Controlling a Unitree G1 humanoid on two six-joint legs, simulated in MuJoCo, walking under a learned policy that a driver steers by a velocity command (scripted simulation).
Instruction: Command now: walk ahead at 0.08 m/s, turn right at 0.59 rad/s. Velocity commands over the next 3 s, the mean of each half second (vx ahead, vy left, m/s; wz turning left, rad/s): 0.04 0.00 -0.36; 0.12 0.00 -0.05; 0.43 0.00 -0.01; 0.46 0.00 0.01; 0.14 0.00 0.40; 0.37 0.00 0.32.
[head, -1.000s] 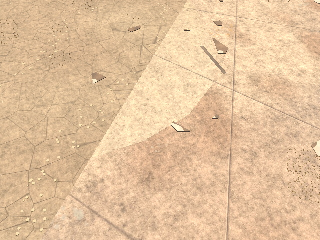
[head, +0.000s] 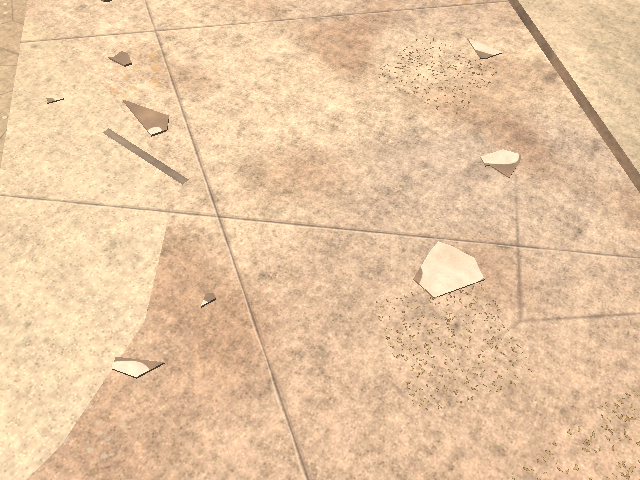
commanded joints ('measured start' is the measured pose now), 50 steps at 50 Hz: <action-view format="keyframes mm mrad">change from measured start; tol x32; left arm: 1 82 12 -8 -50 0 19 -16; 43 -16 -18 -37 91 4 -56 9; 50 385 89 3 227 2 -114 25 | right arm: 1 -18 -120 -28 -63 -4 -3 -1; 50 -24 -22 -26 49 18 16 35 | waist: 1 35 153 -145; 10 0 115 -138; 12 -24 -299 -143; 31 23 163 -73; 50 139 -208 -18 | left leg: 1 29 279 -148 -164 269 161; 10 13 277 -72 13 28 73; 13 -245 39 -70 482 -482 -92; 30 167 187 -338 -96 65 9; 43 69 303 -538 -327 -689 162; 50 -351 -18 -90 296 -411 27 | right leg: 1 91 -47 -7 -97 68 -4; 10 377 12 -78 -638 82 -50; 12 513 -376 458 -885 306 -166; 19 432 -213 135 -808 695 -208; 44 120 -29 -54 -435 -45 -78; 48 505 33 -112 -702 70 -97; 50 750 -275 415 -974 -332 -183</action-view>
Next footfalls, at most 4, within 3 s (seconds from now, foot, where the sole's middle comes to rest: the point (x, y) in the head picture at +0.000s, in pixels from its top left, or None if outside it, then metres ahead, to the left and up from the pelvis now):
0.22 right None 0.08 -0.12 -0.77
0.58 left None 0.08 0.08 -0.77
1.44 left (319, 468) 0.46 0.01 -0.77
2.00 right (406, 341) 0.75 -0.19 -0.77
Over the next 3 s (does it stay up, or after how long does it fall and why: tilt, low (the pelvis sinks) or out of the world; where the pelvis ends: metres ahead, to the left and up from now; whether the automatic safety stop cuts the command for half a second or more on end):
stays up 0.87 -0.05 -0.01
